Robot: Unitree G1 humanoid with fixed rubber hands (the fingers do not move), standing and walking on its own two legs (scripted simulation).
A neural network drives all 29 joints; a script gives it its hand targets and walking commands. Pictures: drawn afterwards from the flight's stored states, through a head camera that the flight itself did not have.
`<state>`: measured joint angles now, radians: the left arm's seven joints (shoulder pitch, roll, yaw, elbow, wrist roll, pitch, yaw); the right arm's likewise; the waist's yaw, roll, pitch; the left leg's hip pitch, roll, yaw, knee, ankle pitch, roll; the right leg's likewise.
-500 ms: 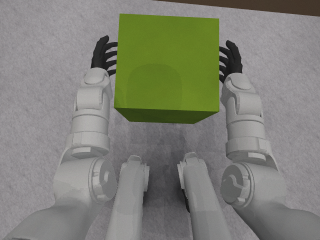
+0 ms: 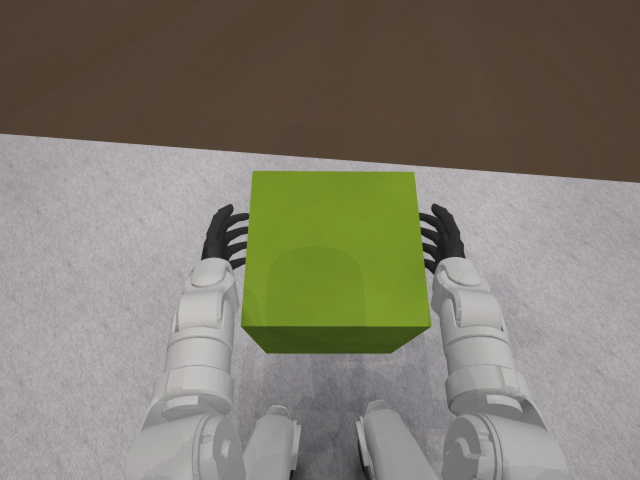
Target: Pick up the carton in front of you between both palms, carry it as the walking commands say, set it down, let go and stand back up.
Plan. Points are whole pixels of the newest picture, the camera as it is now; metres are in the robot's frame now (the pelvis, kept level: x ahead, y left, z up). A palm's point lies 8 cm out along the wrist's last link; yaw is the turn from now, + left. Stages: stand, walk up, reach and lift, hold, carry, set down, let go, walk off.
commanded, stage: reach and lift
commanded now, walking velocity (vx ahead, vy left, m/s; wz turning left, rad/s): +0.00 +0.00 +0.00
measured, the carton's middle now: (330, 274) +0.39 -0.01 -0.10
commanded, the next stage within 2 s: hold in 1.48 s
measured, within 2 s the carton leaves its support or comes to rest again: neither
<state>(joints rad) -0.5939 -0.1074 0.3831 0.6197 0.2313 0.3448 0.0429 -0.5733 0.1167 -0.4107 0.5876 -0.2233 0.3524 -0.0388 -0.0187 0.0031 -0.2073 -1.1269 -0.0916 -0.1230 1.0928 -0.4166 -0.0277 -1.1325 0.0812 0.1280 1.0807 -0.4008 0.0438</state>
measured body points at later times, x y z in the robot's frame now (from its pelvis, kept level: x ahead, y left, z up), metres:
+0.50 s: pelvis +0.04 -0.01 +0.09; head +0.01 -0.01 +0.54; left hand +0.34 +0.15 +0.10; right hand +0.34 -0.16 +0.10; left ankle +0.05 +0.13 -0.65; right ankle +0.05 -0.14 -0.65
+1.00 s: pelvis +0.03 +0.00 +0.09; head +0.00 -0.01 +0.54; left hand +0.34 +0.15 +0.12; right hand +0.34 -0.16 +0.12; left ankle +0.05 +0.13 -0.65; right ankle +0.05 -0.13 -0.65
